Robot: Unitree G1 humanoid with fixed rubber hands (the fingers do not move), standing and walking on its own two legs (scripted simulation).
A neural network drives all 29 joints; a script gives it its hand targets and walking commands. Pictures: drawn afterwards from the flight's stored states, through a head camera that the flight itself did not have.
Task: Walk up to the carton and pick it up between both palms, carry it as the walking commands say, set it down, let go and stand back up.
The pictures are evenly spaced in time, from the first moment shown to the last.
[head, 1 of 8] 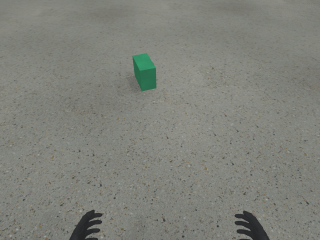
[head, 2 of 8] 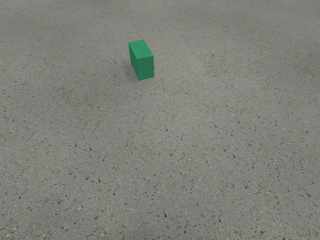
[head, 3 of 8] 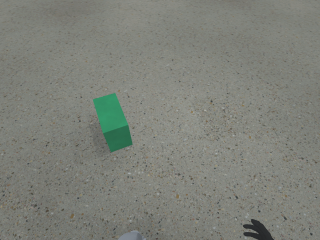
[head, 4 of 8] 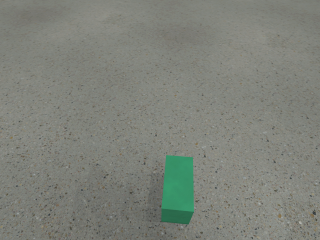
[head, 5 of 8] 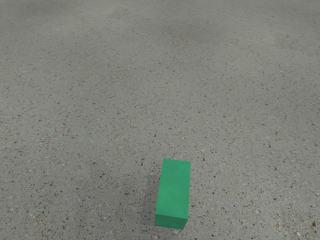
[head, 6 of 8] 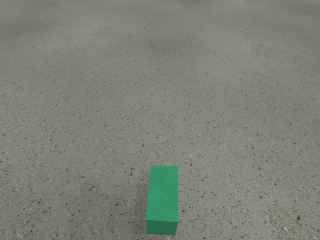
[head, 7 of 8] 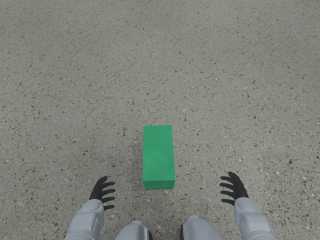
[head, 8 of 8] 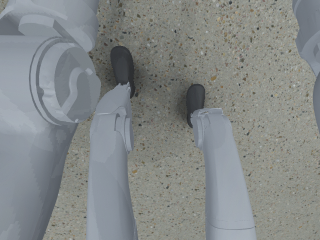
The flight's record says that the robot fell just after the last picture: yes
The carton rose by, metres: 0.00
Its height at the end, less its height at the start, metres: +0.00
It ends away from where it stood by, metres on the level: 0.00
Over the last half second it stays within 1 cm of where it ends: yes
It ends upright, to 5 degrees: yes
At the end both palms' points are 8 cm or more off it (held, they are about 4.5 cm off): yes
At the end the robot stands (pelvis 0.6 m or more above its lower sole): no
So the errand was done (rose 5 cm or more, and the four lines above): no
